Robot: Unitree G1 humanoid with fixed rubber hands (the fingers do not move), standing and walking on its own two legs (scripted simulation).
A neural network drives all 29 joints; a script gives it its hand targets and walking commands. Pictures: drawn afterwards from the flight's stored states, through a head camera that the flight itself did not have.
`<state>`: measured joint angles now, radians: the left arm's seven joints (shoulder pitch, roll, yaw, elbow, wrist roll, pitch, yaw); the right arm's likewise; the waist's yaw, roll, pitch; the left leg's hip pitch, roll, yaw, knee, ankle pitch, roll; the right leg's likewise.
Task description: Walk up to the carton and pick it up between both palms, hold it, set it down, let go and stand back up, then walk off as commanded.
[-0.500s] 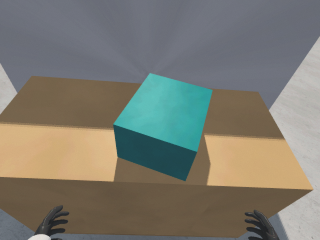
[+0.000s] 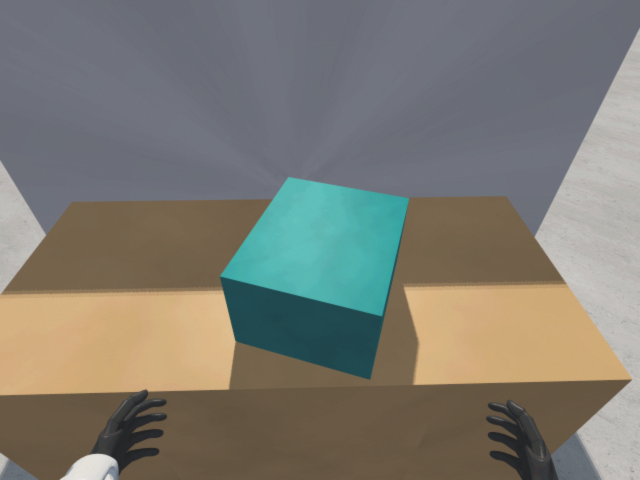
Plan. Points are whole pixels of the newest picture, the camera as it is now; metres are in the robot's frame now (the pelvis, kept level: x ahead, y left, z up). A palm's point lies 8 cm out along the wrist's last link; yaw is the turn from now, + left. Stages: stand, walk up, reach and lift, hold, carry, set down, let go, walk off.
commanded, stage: reach and lift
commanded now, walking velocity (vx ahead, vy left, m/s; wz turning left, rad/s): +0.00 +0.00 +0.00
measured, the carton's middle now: (324, 267) +0.50 +0.04 -0.02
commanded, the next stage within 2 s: none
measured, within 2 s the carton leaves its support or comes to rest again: neither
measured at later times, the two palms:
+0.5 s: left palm (81, 412) +0.20 +0.33 +0.01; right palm (468, 452) +0.19 -0.14 -0.01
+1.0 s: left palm (73, 397) +0.21 +0.33 +0.03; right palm (464, 426) +0.20 -0.13 +0.03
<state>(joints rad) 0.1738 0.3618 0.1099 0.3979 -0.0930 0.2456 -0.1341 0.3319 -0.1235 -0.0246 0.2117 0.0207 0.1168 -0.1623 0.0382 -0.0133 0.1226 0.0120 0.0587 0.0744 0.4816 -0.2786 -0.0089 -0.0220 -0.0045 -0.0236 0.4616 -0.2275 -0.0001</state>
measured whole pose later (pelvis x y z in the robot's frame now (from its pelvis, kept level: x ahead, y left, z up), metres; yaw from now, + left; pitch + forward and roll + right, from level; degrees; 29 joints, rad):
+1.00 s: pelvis +0.04 +0.07 +0.00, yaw +1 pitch -11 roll -4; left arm 0.39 0.51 0.00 -0.08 -0.32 -0.02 -0.16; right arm 0.47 -0.06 0.00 0.00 0.21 -0.16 -0.26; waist 0.04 -0.02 0.17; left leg 0.01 0.02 0.08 0.53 -0.37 0.06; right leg 0.07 -0.04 -0.02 0.33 -0.22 -0.02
